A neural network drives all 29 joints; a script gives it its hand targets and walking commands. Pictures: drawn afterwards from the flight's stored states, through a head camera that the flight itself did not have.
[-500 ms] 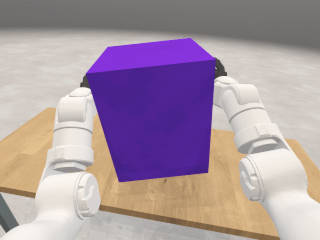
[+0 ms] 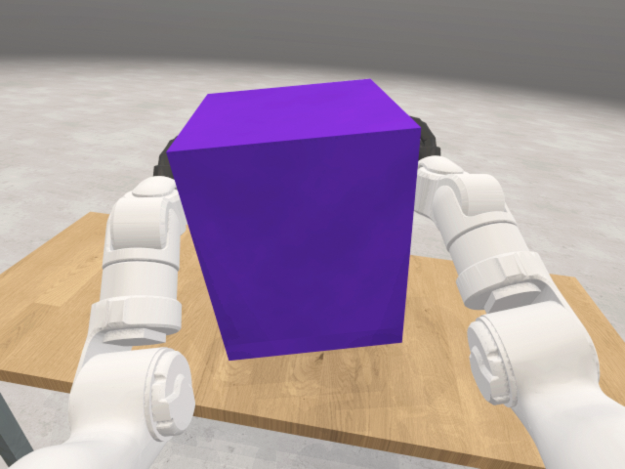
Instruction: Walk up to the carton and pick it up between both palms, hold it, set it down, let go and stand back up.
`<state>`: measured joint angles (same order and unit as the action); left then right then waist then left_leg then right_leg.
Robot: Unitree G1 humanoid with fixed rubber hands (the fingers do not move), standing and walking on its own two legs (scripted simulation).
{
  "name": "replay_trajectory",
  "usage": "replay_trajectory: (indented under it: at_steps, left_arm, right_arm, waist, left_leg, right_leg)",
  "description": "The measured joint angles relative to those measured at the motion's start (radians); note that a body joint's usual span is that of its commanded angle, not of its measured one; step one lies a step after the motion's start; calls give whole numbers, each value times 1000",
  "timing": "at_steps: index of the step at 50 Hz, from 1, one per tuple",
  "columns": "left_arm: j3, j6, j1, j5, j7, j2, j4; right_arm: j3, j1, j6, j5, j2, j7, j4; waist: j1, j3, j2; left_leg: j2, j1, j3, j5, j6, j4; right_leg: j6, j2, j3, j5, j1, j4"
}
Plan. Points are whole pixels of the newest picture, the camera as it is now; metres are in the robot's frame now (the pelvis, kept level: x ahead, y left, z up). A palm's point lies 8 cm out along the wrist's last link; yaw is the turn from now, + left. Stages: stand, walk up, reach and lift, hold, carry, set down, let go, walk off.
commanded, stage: hold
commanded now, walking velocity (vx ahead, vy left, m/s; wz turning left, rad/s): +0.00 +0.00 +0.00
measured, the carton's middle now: (302, 214) +0.37 -0.02 +0.25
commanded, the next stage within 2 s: none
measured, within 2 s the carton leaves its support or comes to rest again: neither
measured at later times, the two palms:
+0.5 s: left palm (167, 189) +0.38 +0.14 +0.28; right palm (421, 170) +0.36 -0.17 +0.31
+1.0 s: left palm (166, 189) +0.38 +0.14 +0.28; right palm (420, 170) +0.36 -0.17 +0.31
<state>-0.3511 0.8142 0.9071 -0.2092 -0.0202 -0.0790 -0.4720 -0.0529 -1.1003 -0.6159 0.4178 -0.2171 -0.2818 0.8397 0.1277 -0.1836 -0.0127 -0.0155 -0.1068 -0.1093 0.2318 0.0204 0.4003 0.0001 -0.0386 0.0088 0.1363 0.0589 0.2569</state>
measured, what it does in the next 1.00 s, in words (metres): stands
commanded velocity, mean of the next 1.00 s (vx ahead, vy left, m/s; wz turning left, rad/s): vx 0.00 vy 0.00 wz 0.00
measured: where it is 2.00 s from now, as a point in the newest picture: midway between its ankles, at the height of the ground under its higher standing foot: outside the picture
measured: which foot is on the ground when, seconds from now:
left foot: down 0.00-1.00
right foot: down 0.00-1.00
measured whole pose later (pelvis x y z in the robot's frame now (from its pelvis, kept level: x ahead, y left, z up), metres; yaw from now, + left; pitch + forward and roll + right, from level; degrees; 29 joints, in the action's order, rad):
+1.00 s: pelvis +0.00 +0.00 +0.00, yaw +0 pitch -3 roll -2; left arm -0.37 0.81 0.95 -0.21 -0.02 -0.09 -0.54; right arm -0.05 -1.15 -0.61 0.41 -0.22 -0.27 0.91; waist 0.11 -0.19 -0.01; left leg -0.01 -0.11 -0.10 0.22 0.02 0.39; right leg 0.00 -0.04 0.02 0.14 0.07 0.26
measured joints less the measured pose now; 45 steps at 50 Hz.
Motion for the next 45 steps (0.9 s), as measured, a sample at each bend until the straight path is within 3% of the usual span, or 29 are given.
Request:
replay_trajectory:
  at_steps: [21,45]
  left_arm:
    - [-23,-15,65,-1,-2,-12,-86]
    - [-11,-12,46,3,4,-9,-61]
  right_arm:
    - [22,-64,-1,-27,-2,11,75]
    - [8,-57,4,-10,-7,10,69]
  waist:
    - [-16,2,3]
    - [-14,-8,4]
  left_leg:
    - [3,-17,5,-14,-1,-9]
    - [2,-17,6,-8,-1,-4]
  right_leg:
    - [1,3,6,-8,23,3]
    - [1,1,9,-2,21,5]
